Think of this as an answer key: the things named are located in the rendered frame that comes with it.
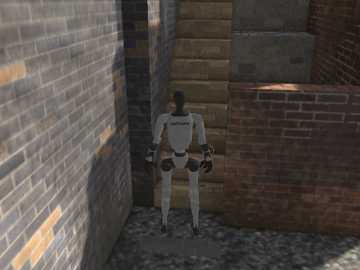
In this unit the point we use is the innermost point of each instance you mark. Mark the stairs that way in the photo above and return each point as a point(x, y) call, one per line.
point(201, 68)

